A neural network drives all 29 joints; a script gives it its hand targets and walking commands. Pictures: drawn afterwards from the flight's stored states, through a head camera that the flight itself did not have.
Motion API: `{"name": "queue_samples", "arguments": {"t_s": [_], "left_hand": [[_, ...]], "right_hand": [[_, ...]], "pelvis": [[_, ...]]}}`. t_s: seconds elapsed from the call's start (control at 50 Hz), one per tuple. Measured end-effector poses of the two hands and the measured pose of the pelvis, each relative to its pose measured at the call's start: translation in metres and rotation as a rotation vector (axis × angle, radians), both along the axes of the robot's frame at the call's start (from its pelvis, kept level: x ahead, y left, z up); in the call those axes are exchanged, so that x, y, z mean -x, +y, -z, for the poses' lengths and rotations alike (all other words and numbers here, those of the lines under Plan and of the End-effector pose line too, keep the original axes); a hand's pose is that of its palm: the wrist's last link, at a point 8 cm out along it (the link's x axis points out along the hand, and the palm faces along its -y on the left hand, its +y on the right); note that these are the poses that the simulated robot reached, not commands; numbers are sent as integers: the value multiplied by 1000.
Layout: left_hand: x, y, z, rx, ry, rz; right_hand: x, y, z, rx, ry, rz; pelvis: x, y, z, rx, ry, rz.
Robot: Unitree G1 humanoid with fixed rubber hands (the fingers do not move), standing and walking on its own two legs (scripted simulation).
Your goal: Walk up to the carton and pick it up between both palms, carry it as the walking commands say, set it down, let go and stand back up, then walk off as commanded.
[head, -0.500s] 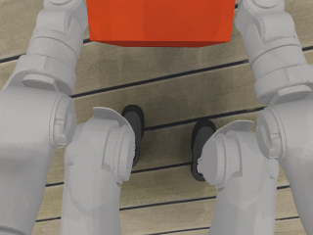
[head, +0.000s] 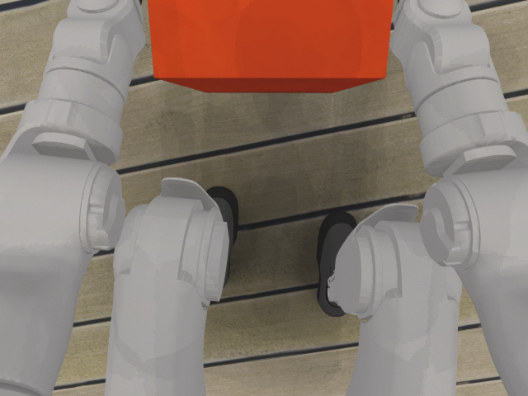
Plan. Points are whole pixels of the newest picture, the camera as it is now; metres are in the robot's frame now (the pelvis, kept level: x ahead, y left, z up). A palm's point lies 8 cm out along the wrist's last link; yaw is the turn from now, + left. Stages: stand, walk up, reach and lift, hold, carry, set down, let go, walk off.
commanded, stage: reach and lift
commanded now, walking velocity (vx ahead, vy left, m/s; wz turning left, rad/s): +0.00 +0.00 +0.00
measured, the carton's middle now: out of the picture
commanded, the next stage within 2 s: none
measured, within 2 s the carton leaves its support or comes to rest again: leaves its support in 0.16 s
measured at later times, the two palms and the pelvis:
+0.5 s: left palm out of the picture +0.52 +0.23 -0.12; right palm out of the picture +0.56 -0.07 -0.11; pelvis -0.01 +0.00 +0.02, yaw +1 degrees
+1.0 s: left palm out of the picture +0.52 +0.21 -0.08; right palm out of the picture +0.55 -0.08 -0.07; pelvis -0.02 +0.00 +0.06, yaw +1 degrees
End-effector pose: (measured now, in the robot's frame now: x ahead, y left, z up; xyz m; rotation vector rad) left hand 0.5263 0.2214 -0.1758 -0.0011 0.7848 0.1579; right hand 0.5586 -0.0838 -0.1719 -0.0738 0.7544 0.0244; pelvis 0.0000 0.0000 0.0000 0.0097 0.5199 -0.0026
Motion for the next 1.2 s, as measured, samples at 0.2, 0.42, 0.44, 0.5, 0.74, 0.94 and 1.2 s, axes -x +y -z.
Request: {"name": "queue_samples", "arguments": {"t_s": [0.2, 0.42, 0.44, 0.5, 0.74, 0.94, 1.2], "left_hand": [[3, -3, -7, -5, 0, -8], [4, 2, -40, -8, -38, -45], [5, 3, -43, -12, -36, -47], [4, 8, -52, -17, -39, -55], [-5, 8, -73, -6, -61, -54], [-1, -6, -89, -1, -79, -48], [17, 2, -134, 4, -98, -94]], "right_hand": [[-3, 1, -15, 5, -20, 31], [3, 8, -50, -2, -65, 61], [3, 10, -52, -5, -64, 62], [3, 14, -57, -5, -67, 58], [1, 14, -77, 0, -87, 71], [6, 0, -96, -16, -103, 95], [13, 9, -138, -41, -117, 71]], "pelvis": [[0, 1, -4, 3, -12, -2], [12, 0, -15, 12, -41, -14], [12, 0, -17, 14, -41, -16], [14, 0, -22, 18, -38, -23], [12, 5, -44, 47, -12, -42], [14, 5, -55, 53, -18, -39], [25, -4, -83, 17, -44, -36]]}}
